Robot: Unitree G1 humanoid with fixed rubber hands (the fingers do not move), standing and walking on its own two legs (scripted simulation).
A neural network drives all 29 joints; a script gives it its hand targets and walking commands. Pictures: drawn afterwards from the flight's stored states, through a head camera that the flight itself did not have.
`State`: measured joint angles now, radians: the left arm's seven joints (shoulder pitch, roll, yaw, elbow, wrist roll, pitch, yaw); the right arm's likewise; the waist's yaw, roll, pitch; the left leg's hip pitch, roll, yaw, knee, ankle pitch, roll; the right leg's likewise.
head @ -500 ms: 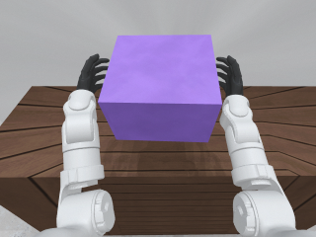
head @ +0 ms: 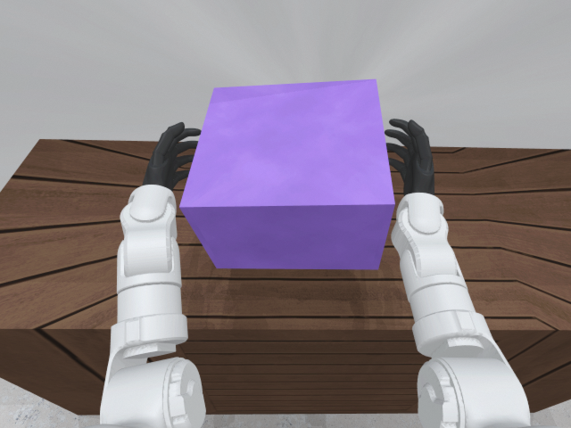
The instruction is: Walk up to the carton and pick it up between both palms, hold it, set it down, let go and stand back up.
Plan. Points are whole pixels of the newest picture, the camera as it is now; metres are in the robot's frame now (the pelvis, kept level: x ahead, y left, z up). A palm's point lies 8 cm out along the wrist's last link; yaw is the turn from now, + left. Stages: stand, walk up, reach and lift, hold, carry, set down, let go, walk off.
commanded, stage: set down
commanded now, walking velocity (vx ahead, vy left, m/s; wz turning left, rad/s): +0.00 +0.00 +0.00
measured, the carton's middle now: (294, 176) +0.43 +0.00 +0.11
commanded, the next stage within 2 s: none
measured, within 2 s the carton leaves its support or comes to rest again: neither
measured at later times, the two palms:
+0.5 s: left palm (182, 181) +0.39 +0.15 +0.14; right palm (431, 203) +0.35 -0.18 +0.13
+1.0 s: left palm (185, 175) +0.43 +0.16 +0.11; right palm (413, 196) +0.39 -0.18 +0.11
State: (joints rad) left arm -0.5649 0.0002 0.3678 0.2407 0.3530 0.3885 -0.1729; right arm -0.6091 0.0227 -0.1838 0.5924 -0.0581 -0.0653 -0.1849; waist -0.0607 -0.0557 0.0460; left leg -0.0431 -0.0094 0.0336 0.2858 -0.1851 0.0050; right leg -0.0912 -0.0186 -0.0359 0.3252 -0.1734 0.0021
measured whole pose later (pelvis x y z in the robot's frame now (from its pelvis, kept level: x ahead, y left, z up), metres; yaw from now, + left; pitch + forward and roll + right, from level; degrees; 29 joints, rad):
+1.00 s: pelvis +0.02 +0.01 +0.00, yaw +0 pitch -2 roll +0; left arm -0.73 0.00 0.43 0.61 0.35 0.22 -0.16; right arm -0.61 0.03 -0.29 0.75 -0.11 -0.19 -0.21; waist -0.06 -0.07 0.08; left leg -0.04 -0.01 0.03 0.31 -0.22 0.01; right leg -0.08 -0.02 -0.04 0.32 -0.19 0.01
